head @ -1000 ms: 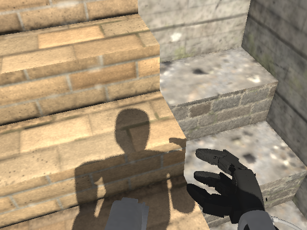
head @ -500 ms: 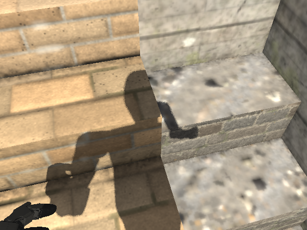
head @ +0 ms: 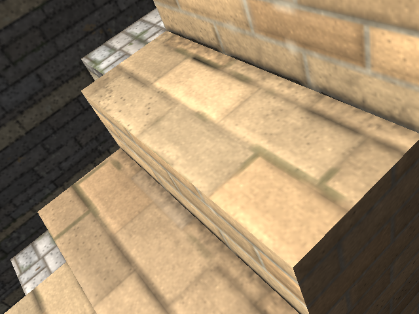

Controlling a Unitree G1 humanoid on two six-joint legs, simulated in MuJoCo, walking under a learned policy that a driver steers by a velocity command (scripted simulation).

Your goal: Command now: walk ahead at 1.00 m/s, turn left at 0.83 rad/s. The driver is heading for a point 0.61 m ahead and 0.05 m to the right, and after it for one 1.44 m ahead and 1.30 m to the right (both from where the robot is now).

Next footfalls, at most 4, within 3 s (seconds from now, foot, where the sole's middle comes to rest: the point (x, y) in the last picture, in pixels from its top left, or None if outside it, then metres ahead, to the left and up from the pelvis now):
0.28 right None -0.35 -0.24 -1.30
0.38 left None -0.81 -0.37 -0.76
0.58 right None -0.53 -0.58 -1.21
0.76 left None -0.14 -0.40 -1.30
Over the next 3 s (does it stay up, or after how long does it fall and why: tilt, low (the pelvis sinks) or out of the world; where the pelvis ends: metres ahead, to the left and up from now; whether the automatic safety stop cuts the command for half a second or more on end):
falls after 1.18 s (tilt)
